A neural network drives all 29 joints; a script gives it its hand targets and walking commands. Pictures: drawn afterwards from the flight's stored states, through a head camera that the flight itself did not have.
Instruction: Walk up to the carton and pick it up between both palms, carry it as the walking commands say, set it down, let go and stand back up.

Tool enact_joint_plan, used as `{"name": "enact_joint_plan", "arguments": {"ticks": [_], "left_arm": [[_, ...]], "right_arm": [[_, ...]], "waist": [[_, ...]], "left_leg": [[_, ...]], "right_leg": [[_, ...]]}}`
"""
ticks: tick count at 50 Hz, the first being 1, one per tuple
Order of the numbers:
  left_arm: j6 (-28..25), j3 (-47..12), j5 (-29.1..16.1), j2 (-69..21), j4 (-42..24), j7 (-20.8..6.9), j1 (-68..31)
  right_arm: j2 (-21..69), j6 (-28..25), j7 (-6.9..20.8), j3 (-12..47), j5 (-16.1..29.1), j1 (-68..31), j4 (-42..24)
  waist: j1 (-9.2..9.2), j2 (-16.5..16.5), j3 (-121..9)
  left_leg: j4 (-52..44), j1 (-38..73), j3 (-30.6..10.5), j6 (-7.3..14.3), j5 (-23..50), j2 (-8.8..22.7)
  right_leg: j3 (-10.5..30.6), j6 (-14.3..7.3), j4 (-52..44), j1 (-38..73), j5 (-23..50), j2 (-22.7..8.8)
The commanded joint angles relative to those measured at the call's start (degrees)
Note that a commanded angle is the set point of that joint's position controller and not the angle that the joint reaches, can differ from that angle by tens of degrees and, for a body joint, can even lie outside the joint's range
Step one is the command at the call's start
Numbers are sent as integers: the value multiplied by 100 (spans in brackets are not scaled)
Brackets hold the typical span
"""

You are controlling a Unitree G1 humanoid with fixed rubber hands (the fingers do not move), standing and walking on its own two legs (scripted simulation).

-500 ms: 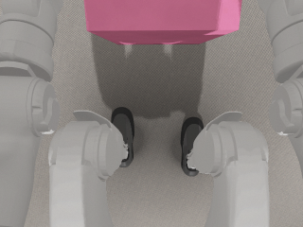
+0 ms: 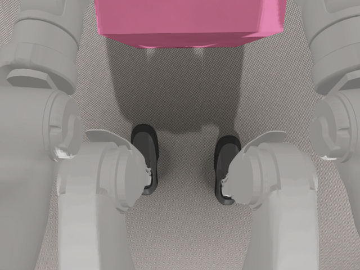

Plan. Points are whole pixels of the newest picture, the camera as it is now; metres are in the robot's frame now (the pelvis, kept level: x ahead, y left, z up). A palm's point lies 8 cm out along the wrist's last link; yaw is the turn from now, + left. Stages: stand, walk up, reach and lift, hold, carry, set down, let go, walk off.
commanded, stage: reach and lift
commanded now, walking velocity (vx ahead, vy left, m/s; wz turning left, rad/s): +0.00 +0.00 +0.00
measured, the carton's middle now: out of the picture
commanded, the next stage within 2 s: none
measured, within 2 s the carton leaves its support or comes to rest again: leaves its support in 0.66 s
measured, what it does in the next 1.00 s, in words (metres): stands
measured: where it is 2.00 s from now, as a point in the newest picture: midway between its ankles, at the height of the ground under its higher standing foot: (186, 175)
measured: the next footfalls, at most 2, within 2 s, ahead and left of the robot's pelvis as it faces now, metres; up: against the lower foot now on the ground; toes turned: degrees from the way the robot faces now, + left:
none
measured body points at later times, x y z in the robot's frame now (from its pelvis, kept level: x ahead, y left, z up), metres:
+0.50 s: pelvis +0.00 +0.00 -0.02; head +0.38 +0.01 +0.21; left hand +0.59 +0.19 -0.18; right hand +0.60 -0.14 -0.17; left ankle +0.13 +0.12 -0.34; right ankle +0.10 -0.11 -0.34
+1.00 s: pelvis +0.01 +0.00 +0.03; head +0.37 +0.02 +0.30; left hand +0.58 +0.19 -0.10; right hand +0.60 -0.14 -0.09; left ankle +0.13 +0.12 -0.34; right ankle +0.10 -0.11 -0.34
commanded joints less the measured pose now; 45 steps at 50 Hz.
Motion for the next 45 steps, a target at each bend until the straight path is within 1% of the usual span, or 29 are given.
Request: {"name": "enact_joint_plan", "arguments": {"ticks": [1, 4, 6, 9, 13, 16, 18, 23, 26, 30, 32, 34, 36, 38, 42, 45], "left_arm": [[6, -486, 22, -2126, -849, -747, -2382], [202, -598, 111, -3650, -964, -1253, -2584], [376, -574, 202, -4385, -1124, -1577, -2510], [631, -574, 303, -4916, -1374, -1911, -2345], [857, -673, 320, -5162, -1521, -2108, -2107], [964, -761, 281, -5299, -1561, -2160, -1935], [1001, -800, 229, -5360, -1620, -2163, -1906], [1048, -948, 89, -5451, -1912, -2140, -2132], [1063, -1075, -11, -5486, -2214, -2098, -2346], [1077, -1293, -174, -5524, -2812, -2005, -2720], [1077, -1398, -249, -5538, -3123, -1945, -2938], [1077, -1428, -251, -5540, -3262, -1893, -3051], [1095, -1352, -158, -5560, -3199, -1863, -2975], [1132, -1170, 19, -5618, -2966, -1871, -2746], [1257, -682, 480, -5755, -2522, -1955, -2245], [1348, -459, 724, -5780, -2504, -1991, -2098]], "right_arm": [[2445, 5, 758, 474, -54, -2141, -809], [4028, 182, 1260, 566, -213, -2362, -955], [4816, 344, 1573, 564, -314, -2333, -1070], [5384, 566, 1881, 492, -440, -2159, -1238], [5614, 758, 2073, 538, -423, -2040, -1390], [5637, 837, 2145, 623, -357, -2032, -1467], [5632, 863, 2175, 688, -306, -2086, -1537], [5652, 906, 2200, 819, -198, -2262, -1767], [5679, 921, 2170, 927, -93, -2404, -2017], [5709, 929, 2063, 1115, 99, -2655, -2569], [5704, 922, 1975, 1190, 177, -2791, -2852], [5713, 916, 1893, 1191, 180, -2825, -2946], [5754, 927, 1845, 1103, 89, -2707, -2838], [5843, 959, 1844, 915, -104, -2483, -2578], [6005, 1066, 1935, 366, -629, -2021, -2134], [6051, 1153, 1999, 106, -885, -1839, -2086]], "waist": [[183, -56, -6944], [199, -100, -6550], [221, -144, -6294], [237, -140, -6065], [263, -88, -5987], [249, -41, -5989], [244, -72, -6102], [225, -143, -6664], [228, -139, -7302], [223, -100, -8624], [187, -71, -9264], [148, -30, -9545], [126, 3, -9430], [118, 4, -8973], [76, -15, -7977], [48, 23, -7889]], "left_leg": [[-472, 3893, 134, -117, 1800, -602], [-410, 3601, 196, -82, 1585, -684], [-394, 3366, 251, -30, 1433, -719], [-378, 3135, 326, 29, 1286, -740], [-379, 3156, 330, 59, 1226, -718], [-378, 3278, 314, 62, 1227, -701], [-367, 3379, 299, 66, 1285, -695], [-348, 3506, 306, 73, 1478, -696], [-344, 3748, 322, 70, 1731, -711], [-361, 4254, 352, 53, 2280, -748], [-392, 4480, 354, 41, 2573, -770], [-453, 4564, 346, 29, 2715, -786], [-549, 4473, 346, 21, 2648, -803], [-672, 4189, 358, 22, 2403, -826], [-945, 3656, 371, 36, 1882, -862], [-1119, 3647, 378, 21, 1782, -881]], "right_leg": [[-29, 159, -1063, 2804, 1811, 406], [-19, 103, -997, 2723, 1654, 491], [-23, 59, -974, 2624, 1554, 533], [-44, 3, -953, 2452, 1453, 548], [-107, -40, -933, 2236, 1322, 512], [-170, -55, -917, 2069, 1242, 484], [-209, -58, -907, 2020, 1246, 470], [-241, -37, -898, 2237, 1472, 445], [-241, -23, -908, 2484, 1736, 441], [-230, 6, -952, 3058, 2328, 459], [-217, 17, -991, 3324, 2647, 472], [-196, 22, -1057, 3381, 2789, 483], [-172, 14, -1152, 3256, 2713, 492], [-154, 1, -1266, 2997, 2470, 506], [-162, -29, -1513, 2354, 1911, 544], [-193, -40, -1673, 2185, 1756, 572]]}}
